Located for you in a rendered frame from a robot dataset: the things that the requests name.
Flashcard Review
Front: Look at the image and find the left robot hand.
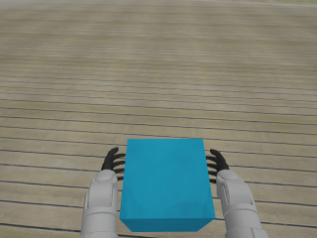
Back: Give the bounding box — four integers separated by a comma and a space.
101, 147, 126, 181

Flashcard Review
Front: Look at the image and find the carton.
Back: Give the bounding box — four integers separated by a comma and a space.
119, 139, 216, 232

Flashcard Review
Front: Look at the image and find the robot right forearm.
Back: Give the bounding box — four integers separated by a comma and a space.
216, 170, 268, 238

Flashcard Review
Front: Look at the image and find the robot left forearm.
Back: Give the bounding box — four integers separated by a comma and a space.
77, 170, 119, 238

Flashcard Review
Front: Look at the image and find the right robot hand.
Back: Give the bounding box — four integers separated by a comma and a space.
205, 149, 229, 184

